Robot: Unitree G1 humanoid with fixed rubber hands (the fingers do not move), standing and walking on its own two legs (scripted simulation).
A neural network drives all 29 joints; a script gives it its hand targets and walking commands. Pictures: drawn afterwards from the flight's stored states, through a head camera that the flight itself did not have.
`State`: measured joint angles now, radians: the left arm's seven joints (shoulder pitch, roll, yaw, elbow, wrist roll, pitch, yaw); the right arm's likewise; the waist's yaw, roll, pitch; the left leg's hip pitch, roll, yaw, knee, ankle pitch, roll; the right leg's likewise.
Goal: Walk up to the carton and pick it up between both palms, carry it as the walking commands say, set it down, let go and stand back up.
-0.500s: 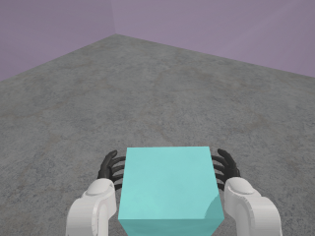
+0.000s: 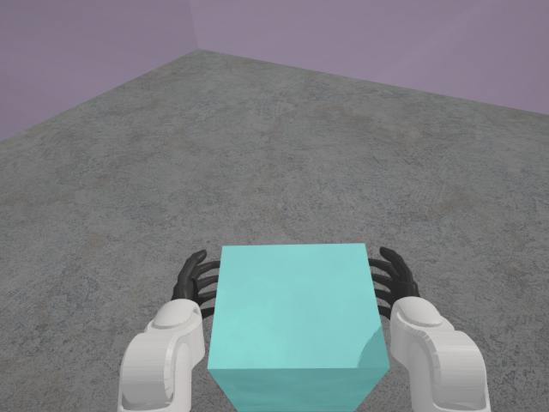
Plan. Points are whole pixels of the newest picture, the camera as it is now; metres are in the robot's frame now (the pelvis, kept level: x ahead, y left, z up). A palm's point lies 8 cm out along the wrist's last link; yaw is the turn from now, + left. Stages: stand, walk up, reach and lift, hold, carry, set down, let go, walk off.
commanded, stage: carry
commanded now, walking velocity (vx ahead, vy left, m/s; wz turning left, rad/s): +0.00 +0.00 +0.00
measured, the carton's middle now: (294, 336) +0.25 +0.00 +0.01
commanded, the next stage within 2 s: none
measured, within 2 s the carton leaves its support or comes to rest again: neither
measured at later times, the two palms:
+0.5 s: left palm (186, 329) +0.23 +0.14 +0.08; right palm (402, 325) +0.23 -0.14 +0.08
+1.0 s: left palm (180, 378) +0.17 +0.13 +0.09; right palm (427, 374) +0.17 -0.14 +0.09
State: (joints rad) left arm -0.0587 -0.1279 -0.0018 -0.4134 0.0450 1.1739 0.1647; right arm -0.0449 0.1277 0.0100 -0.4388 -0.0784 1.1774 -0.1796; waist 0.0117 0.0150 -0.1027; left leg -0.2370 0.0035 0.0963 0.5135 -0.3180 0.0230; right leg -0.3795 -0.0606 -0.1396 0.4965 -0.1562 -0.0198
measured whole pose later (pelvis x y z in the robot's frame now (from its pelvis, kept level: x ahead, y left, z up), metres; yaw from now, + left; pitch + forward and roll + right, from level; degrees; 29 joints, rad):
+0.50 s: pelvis -0.02 +0.00 -0.01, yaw +1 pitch +2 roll +1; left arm -0.05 -0.13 -0.01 -0.50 0.04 1.19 0.17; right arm -0.04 0.13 0.02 -0.51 -0.06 1.19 -0.19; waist 0.00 0.00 -0.03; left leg -0.33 0.00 0.09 0.66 -0.36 0.03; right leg -0.47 -0.08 -0.14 0.62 -0.19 -0.02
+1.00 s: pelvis -0.08 -0.01 -0.01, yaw +0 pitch +2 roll +1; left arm -0.06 -0.13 0.00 -0.49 0.03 1.21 0.17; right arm -0.04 0.13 0.02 -0.51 -0.07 1.20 -0.19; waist 0.02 0.00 -0.05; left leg -0.38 0.00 0.10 0.56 -0.22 0.02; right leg -0.49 -0.07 -0.14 0.50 -0.10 -0.01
